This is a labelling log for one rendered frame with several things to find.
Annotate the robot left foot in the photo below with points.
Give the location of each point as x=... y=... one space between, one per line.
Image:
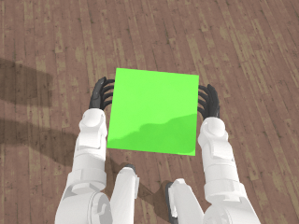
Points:
x=130 y=166

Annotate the robot right hand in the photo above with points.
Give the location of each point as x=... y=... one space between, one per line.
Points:
x=211 y=105

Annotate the robot left hand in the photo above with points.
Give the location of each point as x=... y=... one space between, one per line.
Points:
x=98 y=97

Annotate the left robot forearm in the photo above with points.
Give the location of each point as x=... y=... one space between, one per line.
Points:
x=88 y=171

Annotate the robot left upper arm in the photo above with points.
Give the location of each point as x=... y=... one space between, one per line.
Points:
x=87 y=208

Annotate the right robot forearm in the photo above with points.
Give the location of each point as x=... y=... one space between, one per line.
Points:
x=222 y=182

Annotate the robot right upper arm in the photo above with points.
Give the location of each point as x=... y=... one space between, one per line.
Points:
x=226 y=214

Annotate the robot foot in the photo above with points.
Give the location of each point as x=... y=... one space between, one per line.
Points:
x=172 y=220
x=130 y=166

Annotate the carton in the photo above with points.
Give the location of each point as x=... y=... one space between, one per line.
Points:
x=154 y=111

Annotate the robot right foot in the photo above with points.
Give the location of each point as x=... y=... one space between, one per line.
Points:
x=172 y=220

